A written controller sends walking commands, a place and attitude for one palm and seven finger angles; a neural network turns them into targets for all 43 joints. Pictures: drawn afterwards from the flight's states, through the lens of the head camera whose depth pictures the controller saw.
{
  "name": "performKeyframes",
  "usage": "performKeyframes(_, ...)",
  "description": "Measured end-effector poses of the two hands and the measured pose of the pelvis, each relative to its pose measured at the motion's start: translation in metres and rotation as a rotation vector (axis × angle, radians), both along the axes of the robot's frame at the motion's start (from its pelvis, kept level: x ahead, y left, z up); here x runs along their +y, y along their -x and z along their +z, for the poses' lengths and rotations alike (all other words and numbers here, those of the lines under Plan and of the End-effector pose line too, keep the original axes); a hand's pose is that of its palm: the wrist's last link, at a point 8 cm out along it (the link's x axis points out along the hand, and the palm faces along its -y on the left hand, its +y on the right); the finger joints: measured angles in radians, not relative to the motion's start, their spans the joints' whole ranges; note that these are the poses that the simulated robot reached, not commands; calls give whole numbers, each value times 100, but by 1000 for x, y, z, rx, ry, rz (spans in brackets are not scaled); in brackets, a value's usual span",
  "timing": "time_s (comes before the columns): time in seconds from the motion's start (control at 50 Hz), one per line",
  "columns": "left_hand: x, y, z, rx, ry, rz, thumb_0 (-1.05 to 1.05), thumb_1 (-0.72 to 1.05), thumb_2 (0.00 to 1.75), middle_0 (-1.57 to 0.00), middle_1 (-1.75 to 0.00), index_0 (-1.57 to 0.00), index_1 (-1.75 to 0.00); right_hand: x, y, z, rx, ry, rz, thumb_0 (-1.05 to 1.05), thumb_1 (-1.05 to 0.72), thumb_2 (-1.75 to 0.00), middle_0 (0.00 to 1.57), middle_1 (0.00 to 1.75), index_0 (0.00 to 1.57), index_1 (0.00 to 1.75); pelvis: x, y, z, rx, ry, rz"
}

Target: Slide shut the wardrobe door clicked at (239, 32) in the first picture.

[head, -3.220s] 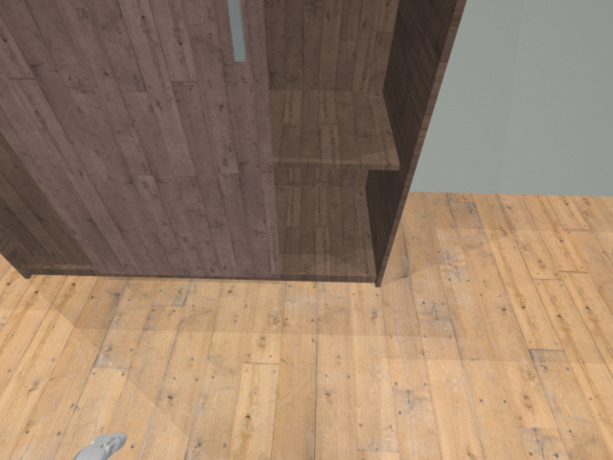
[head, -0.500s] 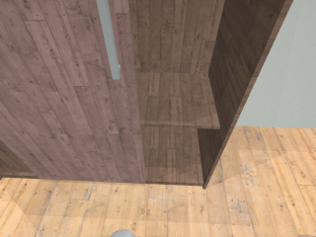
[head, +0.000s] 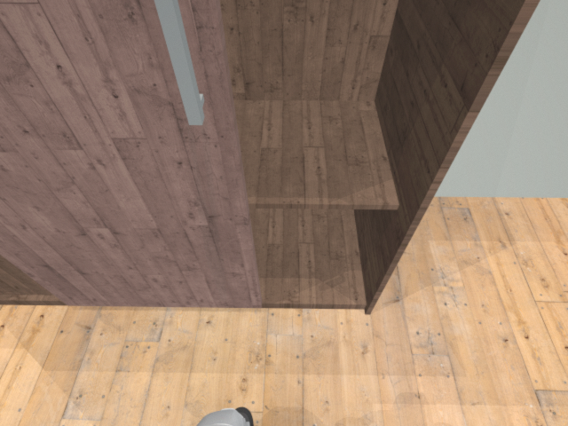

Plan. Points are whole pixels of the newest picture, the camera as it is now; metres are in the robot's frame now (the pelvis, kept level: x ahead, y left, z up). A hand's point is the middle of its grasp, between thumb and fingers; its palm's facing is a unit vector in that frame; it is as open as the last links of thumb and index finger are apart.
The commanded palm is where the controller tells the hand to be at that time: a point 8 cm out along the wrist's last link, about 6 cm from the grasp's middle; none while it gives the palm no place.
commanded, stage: come to a stop and stand still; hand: left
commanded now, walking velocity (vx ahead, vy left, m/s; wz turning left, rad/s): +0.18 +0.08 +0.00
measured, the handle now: (176, 20) +0.52 +0.17 +0.28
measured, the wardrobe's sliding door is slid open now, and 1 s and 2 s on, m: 0.37 0.37 0.37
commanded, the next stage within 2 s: look again from close up in 1.02 s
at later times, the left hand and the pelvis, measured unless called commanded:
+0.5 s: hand out of the picture -0.05 +0.17 -0.16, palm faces +0.16 -0.96 -0.22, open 7.3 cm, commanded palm none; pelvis -0.02 +0.00 +0.01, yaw +4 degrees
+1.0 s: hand out of the picture -0.03 +0.20 -0.17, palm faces +0.08 -0.98 -0.18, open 7.4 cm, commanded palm none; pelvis -0.02 +0.03 +0.01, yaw +2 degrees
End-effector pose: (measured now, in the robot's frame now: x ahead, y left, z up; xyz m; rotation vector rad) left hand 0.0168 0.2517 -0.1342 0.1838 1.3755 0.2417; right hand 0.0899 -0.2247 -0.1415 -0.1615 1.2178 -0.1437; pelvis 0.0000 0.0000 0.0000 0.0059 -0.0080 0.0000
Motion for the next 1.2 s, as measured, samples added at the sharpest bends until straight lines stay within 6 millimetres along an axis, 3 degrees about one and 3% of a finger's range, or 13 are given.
performKeyframes(0.08, -12, 3, 7, -73, -51, -17, 0, 91, 90, -20, -30, -20, -30, -30, 34, -14, 43, -22, -26, 0, -91, -89, 20, 30, 20, 30, -21, 11, -6, -17, -11, 18)
performKeyframes(0.16, -36, 14, 21, -86, -31, -6, 0, 91, 90, -20, -30, -20, -30, -47, 65, -6, 109, -36, -36, 0, -91, -89, 20, 30, 20, 30, -31, 10, 8, -16, -24, 18)
performKeyframes(0.26, -60, 22, 24, -75, 23, -8, 0, 91, 90, -20, -30, -20, -30, -56, 97, 3, 166, -32, -44, 0, -91, -89, 20, 30, 20, 30, -36, 11, 17, -2, -30, 23)
performKeyframes(0.34, -61, 36, 22, -54, 32, 32, 1, 92, 90, -20, -30, -21, -30, -54, 113, 6, 240, -15, -15, 0, -91, -89, 20, 30, 20, 30, -33, 14, 18, 7, -22, 46)
performKeyframes(0.42, -52, 59, 17, -11, 39, 77, 1, 92, 90, -20, -30, -21, -30, -42, 107, 8, 255, 2, 21, 0, -91, -90, 20, 30, 20, 30, -22, 17, 17, 8, -19, 62)
performKeyframes(0.54, -27, 89, -3, 79, 73, 118, 1, 91, 90, -20, -30, -20, -30, -6, 75, 6, 146, 22, 57, 0, -91, -89, 20, 30, 20, 30, 3, 19, 7, -9, 6, 67)
performKeyframes(0.58, -22, 92, -6, 91, 82, 115, 1, 91, 90, -20, -30, -20, -30, 6, 66, 10, 113, 21, 63, 0, -91, -89, 20, 30, 20, 30, 9, 19, 8, -13, 4, 54)
performKeyframes(0.72, -10, 81, -8, 77, 111, 72, 0, 91, 90, -20, -30, -20, -30, 23, 51, 20, 49, 38, 60, 1, -94, -89, 20, 30, 20, 30, 26, 19, 12, -16, 4, 43)
performKeyframes(0.82, -5, 68, -7, 53, 115, 46, 0, 91, 90, -20, -30, -20, -30, 28, 58, 20, 54, 37, 48, 0, -94, -89, 20, 30, 20, 30, 32, 19, 13, -16, 3, 42)
performKeyframes(0.96, 0, 56, -4, 33, 102, 27, 0, 91, 90, -20, -30, -20, -30, 31, 88, 16, 126, 22, 25, 0, -93, -89, 20, 30, 20, 30, 33, 19, 14, -16, 0, 43)
performKeyframes(1.08, -2, 55, -1, 36, 80, 11, 0, 91, 90, -20, -30, -20, -30, 35, 115, 11, 192, -15, 6, 0, -92, -89, 20, 30, 20, 30, 29, 20, 14, -12, 2, 45)
performKeyframes(1.2, -3, 60, -1, 16, 54, -12, 0, 91, 90, -20, -30, -20, -30, 35, 124, 0, 180, -47, 27, 0, -91, -89, 20, 30, 20, 30, 23, 30, 7, -9, 7, 61)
